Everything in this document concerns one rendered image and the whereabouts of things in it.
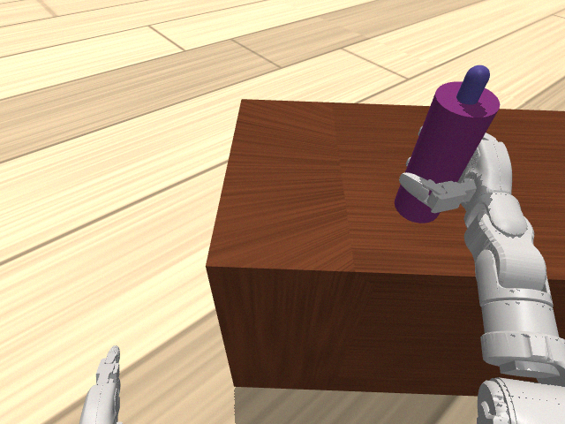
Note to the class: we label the bottle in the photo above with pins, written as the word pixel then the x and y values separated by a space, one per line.
pixel 455 124

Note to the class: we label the left robot hand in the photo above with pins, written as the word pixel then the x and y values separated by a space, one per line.
pixel 102 402

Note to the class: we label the right robot arm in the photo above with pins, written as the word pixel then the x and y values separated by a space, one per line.
pixel 521 335

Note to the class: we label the right robot hand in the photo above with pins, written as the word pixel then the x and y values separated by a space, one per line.
pixel 488 171

